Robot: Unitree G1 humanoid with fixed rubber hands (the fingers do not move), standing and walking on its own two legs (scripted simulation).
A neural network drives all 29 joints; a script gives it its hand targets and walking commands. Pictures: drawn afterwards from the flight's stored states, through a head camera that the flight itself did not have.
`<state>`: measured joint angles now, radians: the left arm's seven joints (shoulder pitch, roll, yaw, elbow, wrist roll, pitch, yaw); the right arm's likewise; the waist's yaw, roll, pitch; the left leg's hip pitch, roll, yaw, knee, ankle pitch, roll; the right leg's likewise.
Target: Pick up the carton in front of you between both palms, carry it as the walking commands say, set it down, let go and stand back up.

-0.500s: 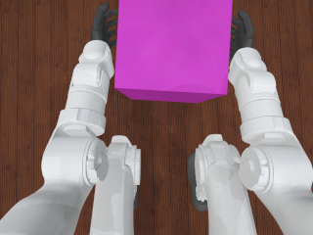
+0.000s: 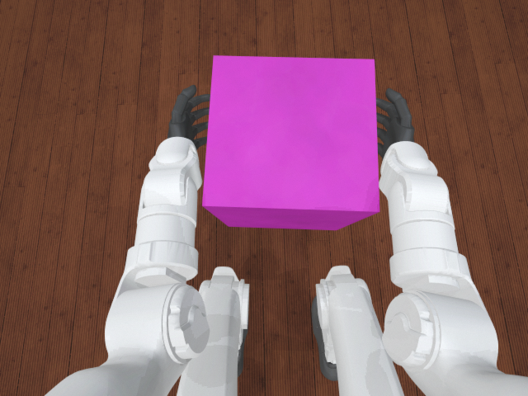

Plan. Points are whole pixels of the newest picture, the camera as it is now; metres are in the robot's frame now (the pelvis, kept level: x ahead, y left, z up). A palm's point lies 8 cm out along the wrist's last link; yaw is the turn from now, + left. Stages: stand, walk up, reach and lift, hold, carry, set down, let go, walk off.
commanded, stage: reach and lift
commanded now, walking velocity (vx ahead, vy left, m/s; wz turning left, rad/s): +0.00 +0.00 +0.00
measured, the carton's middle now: (286, 159) +0.47 -0.01 -0.12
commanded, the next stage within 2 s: none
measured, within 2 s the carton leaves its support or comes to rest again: neither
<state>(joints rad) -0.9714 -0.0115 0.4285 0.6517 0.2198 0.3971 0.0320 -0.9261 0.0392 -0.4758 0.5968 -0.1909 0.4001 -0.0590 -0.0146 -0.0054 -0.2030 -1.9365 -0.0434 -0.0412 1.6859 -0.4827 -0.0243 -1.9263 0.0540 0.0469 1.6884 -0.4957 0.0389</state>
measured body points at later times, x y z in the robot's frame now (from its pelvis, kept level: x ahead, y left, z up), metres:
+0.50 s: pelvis +0.05 +0.00 +0.14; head +0.17 +0.00 +0.57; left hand +0.44 +0.15 +0.11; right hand +0.44 -0.16 +0.11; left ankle +0.11 +0.12 -0.48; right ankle +0.10 -0.13 -0.48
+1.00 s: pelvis +0.09 +0.00 +0.25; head +0.08 +0.00 +0.70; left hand +0.40 +0.15 +0.26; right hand +0.40 -0.15 +0.26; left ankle +0.11 +0.12 -0.48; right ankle +0.10 -0.13 -0.48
